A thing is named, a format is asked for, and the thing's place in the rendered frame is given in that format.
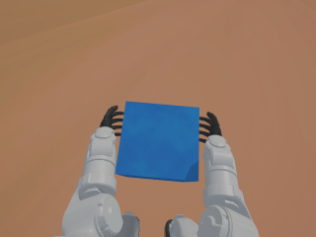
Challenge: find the right robot upper arm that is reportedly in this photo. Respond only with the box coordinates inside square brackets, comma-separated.
[197, 204, 260, 237]

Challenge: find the robot right shin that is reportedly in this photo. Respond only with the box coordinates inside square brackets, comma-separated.
[172, 214, 185, 221]

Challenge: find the left robot hand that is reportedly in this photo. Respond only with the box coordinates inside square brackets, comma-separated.
[100, 106, 124, 136]

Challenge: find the left robot forearm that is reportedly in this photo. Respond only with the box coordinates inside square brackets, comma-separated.
[61, 126, 117, 234]

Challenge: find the robot left thigh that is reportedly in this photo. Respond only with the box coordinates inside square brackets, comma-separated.
[115, 215, 140, 237]

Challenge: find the carton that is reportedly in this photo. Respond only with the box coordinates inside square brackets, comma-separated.
[115, 101, 199, 183]

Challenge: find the right robot forearm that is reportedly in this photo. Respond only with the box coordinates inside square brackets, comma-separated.
[202, 134, 254, 222]

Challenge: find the right robot hand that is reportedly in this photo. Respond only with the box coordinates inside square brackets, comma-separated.
[198, 112, 222, 143]

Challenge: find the left robot upper arm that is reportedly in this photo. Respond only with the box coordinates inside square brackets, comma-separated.
[53, 193, 123, 237]

